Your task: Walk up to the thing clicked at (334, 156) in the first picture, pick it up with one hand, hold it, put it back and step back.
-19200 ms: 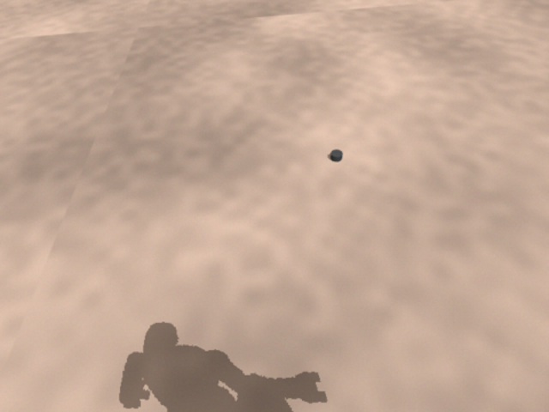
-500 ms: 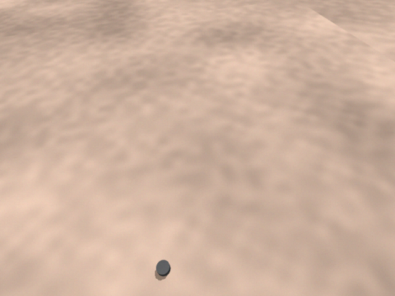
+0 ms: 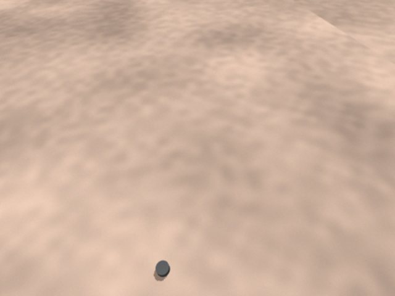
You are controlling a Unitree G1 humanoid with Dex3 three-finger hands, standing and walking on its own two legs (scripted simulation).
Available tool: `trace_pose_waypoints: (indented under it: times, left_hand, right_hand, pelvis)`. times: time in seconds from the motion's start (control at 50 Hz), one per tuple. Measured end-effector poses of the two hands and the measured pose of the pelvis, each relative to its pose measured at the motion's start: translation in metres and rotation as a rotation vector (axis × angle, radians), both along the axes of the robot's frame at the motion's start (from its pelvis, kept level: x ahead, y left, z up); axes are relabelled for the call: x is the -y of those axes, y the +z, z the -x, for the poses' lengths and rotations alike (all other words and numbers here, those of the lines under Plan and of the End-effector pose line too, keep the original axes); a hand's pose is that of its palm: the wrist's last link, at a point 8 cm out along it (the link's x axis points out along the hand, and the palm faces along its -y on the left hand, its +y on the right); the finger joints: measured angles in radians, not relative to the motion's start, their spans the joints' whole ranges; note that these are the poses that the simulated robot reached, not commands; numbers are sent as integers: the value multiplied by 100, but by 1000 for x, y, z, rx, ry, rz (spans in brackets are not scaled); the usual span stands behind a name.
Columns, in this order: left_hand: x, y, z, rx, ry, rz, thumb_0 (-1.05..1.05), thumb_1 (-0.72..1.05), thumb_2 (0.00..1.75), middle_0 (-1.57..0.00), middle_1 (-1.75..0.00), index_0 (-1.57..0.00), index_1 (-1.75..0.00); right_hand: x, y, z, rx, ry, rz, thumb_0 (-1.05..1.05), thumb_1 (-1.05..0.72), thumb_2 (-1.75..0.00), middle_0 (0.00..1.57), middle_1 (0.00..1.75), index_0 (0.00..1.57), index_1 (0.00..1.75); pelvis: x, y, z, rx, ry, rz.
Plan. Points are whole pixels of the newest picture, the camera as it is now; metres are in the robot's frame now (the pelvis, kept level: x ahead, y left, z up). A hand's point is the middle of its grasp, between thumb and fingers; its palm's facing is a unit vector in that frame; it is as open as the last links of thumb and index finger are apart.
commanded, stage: stand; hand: left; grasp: from above
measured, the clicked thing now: (162, 268) +0.38 +0.23 -0.77
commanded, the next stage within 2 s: rise first in 0.44 s
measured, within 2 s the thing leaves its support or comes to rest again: neither
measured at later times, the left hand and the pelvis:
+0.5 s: hand out of the picture +0.07 +0.26 -0.16, palm faces -0.03 -0.94 -0.34, open 7.4 cm; pelvis +0.00 +0.00 +0.00, yaw +0 degrees
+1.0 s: hand out of the picture +0.15 +0.26 -0.21, palm faces -0.10 -0.91 -0.40, open 12.8 cm; pelvis +0.00 +0.00 -0.06, yaw -1 degrees
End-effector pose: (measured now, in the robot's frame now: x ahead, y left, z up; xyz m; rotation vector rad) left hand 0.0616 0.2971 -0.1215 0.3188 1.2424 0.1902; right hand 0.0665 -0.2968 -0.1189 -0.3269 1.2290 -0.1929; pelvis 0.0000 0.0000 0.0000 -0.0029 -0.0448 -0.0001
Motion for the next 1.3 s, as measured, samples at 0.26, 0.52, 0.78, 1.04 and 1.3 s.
trace_pose_waypoints:
  times: [0.26,0.52,0.78,1.04,1.3]
  left_hand:
    - [-2,-1,4,-16,7,3,0,90,90,-21,-30,-20,-30]
    - [-2,0,0,-16,9,-1,0,90,90,-21,-30,-20,-30]
    - [1,-17,-85,147,-25,5,0,48,89,-21,-63,-20,-63]
    - [-5,-56,-77,71,-110,-72,0,-33,98,-10,-101,-9,-101]
    - [-7,-86,-68,87,-201,-127,-1,-51,100,-8,-106,-6,-106]
  right_hand:
    - [-2,-1,4,-19,3,1,1,-91,-90,20,30,21,30]
    - [-3,-2,-3,-15,9,-2,1,-91,-90,20,30,21,30]
    - [-31,-11,-24,180,2,-48,1,-91,-90,20,30,20,30]
    - [-38,-40,-46,281,16,-59,1,-90,-90,20,30,21,30]
    - [-50,-73,-90,396,93,-62,1,-90,-90,20,30,20,30]
  pelvis:
    - [-2,0,0,-6,2,-1]
    - [-2,0,-4,-9,3,-3]
    - [4,-24,9,-163,-2,5]
    - [0,-67,5,-292,-11,16]
    - [-1,-111,9,-393,-5,33]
